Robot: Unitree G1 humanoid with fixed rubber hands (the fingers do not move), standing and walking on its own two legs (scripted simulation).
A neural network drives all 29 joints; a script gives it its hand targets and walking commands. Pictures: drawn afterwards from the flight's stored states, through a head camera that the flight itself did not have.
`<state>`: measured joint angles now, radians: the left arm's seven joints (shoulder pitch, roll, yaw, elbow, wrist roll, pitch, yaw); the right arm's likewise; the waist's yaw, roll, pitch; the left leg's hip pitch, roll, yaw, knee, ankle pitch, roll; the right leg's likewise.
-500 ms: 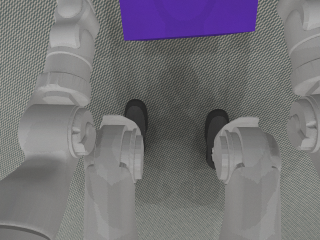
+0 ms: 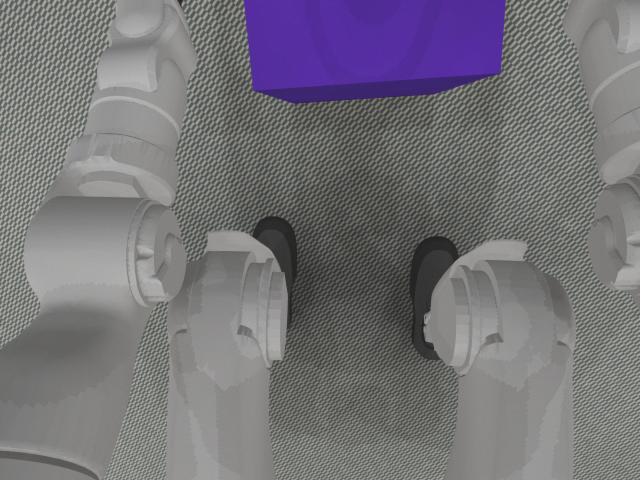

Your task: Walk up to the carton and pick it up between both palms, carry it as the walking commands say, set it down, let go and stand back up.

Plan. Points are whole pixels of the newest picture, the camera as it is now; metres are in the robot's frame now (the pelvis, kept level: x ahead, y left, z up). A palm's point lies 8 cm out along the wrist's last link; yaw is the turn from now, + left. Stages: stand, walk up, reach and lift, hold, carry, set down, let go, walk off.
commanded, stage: reach and lift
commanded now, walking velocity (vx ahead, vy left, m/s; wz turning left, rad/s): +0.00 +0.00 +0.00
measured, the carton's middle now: out of the picture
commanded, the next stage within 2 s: none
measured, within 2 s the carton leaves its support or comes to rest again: leaves its support in 0.96 s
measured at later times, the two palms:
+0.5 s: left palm out of the picture +0.54 +0.16 -0.18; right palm out of the picture +0.57 -0.13 -0.18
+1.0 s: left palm out of the picture +0.54 +0.17 -0.17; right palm out of the picture +0.56 -0.13 -0.18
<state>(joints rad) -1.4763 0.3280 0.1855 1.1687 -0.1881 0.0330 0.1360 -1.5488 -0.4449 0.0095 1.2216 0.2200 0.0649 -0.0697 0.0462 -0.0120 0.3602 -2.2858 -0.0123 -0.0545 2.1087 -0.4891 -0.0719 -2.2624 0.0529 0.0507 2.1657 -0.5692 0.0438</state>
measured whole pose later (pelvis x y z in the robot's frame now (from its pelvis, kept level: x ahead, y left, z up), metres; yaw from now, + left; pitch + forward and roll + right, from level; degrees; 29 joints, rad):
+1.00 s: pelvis +0.02 +0.00 +0.00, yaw -1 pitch +41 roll +2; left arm -1.37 0.16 0.37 0.99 0.01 0.18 0.09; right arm -1.42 -0.26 -0.18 1.07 -0.02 0.17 -0.11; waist 0.08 0.00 0.26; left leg -2.29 -0.05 -0.08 2.14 -0.56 -0.10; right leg -2.29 0.09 0.07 2.18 -0.61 0.06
